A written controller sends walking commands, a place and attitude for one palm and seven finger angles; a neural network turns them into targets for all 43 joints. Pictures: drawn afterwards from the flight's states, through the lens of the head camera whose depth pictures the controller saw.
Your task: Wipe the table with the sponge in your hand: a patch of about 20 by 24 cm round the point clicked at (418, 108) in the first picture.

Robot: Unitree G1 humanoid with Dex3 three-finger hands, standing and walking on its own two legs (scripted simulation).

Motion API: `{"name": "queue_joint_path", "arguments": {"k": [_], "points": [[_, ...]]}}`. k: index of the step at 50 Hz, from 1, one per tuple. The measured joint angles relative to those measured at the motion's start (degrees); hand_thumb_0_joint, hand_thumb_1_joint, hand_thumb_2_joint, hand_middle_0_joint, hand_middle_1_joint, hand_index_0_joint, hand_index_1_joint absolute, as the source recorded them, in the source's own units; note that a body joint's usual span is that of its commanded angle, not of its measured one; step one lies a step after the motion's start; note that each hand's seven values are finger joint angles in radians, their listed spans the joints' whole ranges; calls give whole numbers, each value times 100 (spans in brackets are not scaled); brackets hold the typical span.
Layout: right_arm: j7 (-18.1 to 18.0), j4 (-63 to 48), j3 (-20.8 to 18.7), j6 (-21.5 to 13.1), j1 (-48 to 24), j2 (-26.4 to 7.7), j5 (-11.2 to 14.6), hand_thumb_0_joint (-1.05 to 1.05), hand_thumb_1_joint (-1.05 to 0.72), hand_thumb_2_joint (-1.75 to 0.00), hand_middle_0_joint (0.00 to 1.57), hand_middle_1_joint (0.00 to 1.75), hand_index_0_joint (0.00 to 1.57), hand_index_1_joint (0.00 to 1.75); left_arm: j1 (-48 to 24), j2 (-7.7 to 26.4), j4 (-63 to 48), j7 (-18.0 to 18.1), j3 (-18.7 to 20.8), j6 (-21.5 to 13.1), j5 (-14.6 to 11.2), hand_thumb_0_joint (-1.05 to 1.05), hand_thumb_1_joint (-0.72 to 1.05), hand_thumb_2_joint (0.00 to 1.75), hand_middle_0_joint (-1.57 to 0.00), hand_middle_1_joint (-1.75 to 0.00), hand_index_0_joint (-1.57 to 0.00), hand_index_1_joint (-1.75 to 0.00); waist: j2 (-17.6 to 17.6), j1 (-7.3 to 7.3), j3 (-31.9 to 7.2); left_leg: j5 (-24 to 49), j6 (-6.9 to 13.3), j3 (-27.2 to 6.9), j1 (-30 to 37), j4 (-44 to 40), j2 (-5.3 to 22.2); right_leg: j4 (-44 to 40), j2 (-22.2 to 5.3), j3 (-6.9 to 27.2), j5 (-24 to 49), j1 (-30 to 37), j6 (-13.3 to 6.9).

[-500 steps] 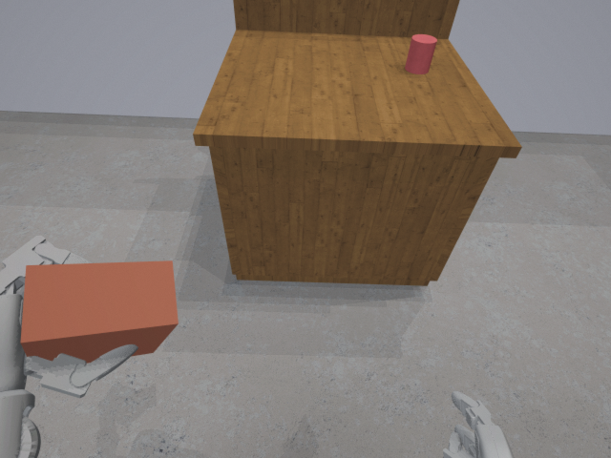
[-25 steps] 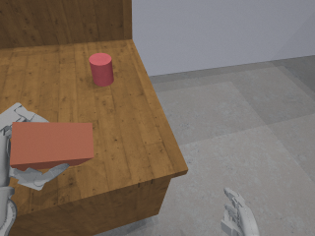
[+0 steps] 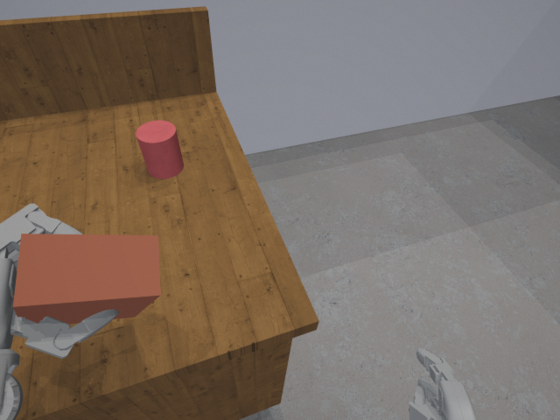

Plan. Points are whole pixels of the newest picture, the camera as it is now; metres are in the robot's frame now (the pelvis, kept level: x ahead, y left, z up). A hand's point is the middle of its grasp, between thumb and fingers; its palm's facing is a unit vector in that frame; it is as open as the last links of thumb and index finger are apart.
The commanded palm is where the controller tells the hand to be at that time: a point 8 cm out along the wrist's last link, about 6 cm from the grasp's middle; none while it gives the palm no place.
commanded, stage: come to a stop and stand still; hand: left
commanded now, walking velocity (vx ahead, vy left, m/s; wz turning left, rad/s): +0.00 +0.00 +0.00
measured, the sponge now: (108, 282) +0.22 +0.21 +0.14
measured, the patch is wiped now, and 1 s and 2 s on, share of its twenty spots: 0.00 0.00 0.00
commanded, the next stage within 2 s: look again from close up in 0.04 s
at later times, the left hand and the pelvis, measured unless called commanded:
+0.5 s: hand (54, 292) +0.20 +0.26 +0.15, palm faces +0.37 -0.84 -0.39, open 10.1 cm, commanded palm +0.15 +0.29 +0.17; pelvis -0.01 +0.01 +0.00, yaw +0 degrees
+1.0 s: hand (23, 277) +0.21 +0.29 +0.16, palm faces +0.45 -0.83 -0.34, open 10.1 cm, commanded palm +0.15 +0.30 +0.17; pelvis -0.01 +0.02 +0.00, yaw +1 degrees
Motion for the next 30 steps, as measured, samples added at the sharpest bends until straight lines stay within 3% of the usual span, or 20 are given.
{"name": "queue_joint_path", "arguments": {"k": [10, 26, 28, 30], "points": [[-26, 34, 11, 58, 12, -10, 3, 2, -90, -90, 20, 30, 20, 30, -140, -238, 395, 21, -174, 168, 28, -1, -49, 101, -73, -134, -74, -134, 90, 27, -61, 86, 6, 8, 12, -65, 17, -78, 17, 9, 99, 12, -2], [-12, 15, 8, 45, 61, 30, -1, 2, -90, -90, 20, 30, 20, 30, -58, -82, 226, 36, -48, 86, 47, -1, -49, 101, -73, -134, -74, -134, 18, -24, 9, 148, 70, 40, -25, -100, -35, -126, -38, 37, 174, -21, 60], [-11, 32, -16, -103, 145, 40, -96, 2, -90, -90, 20, 30, 20, 30, -752, 321, 516, -202, 127, -98, 343, -1, -50, 101, -73, -134, -74, -134, -34, 158, 83, 126, 68, -20, -227, 66, -18, -15, -17, -26, 156, -173, 59], [72, 157, 47, -145, 16, 74, -87, 2, -90, -90, 20, 30, 20, 30, -1269, 577, 896, -177, 426, -324, 211, -1, -50, 101, -73, -134, -74, -134, -135, 222, 202, 163, 56, -4, -291, 77, -5, 57, -7, -7, 164, -278, 43]]}}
